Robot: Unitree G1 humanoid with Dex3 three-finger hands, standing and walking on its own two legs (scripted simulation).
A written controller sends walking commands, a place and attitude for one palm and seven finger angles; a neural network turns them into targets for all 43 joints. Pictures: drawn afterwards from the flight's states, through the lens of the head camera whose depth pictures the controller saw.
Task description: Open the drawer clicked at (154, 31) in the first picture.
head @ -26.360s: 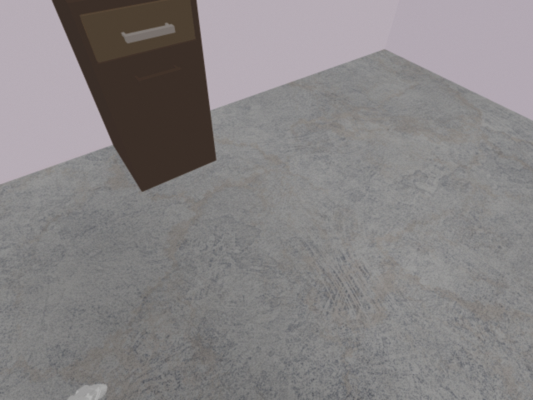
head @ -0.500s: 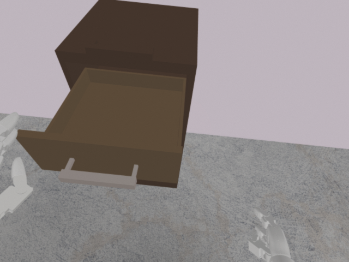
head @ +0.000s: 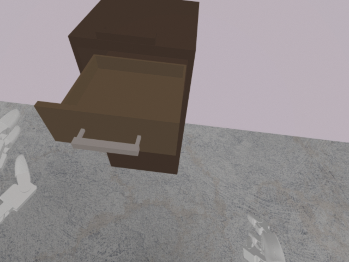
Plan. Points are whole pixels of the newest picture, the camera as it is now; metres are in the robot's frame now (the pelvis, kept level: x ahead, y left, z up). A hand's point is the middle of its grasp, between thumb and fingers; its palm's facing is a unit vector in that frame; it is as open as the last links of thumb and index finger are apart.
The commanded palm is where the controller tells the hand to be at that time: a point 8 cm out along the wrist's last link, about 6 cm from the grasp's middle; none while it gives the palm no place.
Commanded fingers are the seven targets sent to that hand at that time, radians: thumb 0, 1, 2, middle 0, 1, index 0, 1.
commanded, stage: step back with the hand held close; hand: left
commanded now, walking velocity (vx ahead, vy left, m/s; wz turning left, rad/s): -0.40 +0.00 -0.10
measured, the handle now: (108, 140) +0.42 +0.22 -0.02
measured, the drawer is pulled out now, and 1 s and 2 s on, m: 0.30 0.30 0.30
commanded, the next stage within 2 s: stop stepping back and stand still in 0.26 s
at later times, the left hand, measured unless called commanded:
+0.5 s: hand out of the picture +0.04 +0.15 +0.15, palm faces +0.28 -0.85 -0.45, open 7.4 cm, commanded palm -0.04 +0.21 +0.18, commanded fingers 0.00 0.90 0.90 -0.20 -0.30 -0.20 -0.30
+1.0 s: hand out of the picture -0.09 +0.13 +0.17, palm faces +0.42 -0.80 -0.42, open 7.5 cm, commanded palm -0.16 +0.19 +0.18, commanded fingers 0.00 0.90 0.90 -0.20 -0.30 -0.20 -0.30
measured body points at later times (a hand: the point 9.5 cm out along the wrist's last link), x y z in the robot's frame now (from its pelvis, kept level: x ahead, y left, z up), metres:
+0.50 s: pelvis -0.16 -0.07 +0.00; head -0.13 -0.06 +0.45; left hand +0.02 +0.20 +0.17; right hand +0.02 -0.34 -0.07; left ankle -0.23 +0.03 -0.74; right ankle -0.11 -0.11 -0.74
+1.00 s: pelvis -0.27 -0.10 +0.00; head -0.29 -0.10 +0.45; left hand -0.12 +0.17 +0.19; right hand -0.11 -0.34 -0.08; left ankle -0.28 +0.04 -0.74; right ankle -0.13 -0.12 -0.72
